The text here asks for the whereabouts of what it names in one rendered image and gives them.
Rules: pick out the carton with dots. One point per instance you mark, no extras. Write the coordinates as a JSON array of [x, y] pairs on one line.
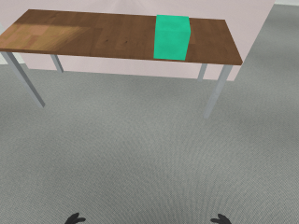
[[172, 36]]

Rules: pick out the robot right hand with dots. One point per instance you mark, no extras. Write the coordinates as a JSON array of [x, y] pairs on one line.
[[221, 220]]

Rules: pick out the table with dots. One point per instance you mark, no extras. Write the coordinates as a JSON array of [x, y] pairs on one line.
[[117, 36]]

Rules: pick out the robot left hand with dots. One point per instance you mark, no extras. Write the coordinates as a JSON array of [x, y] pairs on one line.
[[74, 219]]

